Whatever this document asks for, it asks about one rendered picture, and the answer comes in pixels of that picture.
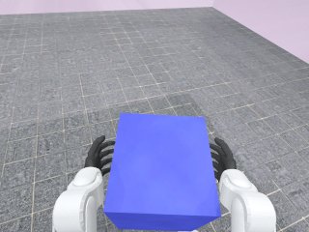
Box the robot left hand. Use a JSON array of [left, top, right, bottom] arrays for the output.
[[84, 135, 116, 177]]

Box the right robot forearm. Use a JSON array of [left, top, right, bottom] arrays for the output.
[[219, 169, 276, 232]]

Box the carton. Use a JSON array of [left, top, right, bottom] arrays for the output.
[[103, 113, 222, 232]]

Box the robot right hand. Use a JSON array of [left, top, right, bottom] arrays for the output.
[[209, 137, 237, 183]]

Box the left robot forearm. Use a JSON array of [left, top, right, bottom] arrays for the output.
[[52, 166, 105, 232]]

